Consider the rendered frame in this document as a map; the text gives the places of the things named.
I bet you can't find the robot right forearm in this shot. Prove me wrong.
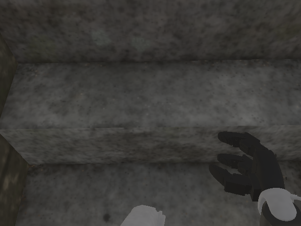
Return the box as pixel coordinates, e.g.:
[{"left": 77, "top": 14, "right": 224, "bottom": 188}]
[{"left": 258, "top": 187, "right": 301, "bottom": 226}]

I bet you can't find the left robot thigh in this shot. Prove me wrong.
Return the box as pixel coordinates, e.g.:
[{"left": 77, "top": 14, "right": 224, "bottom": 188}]
[{"left": 120, "top": 204, "right": 166, "bottom": 226}]

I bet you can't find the right robot hand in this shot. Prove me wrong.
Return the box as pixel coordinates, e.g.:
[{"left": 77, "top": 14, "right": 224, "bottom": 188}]
[{"left": 209, "top": 131, "right": 287, "bottom": 202}]

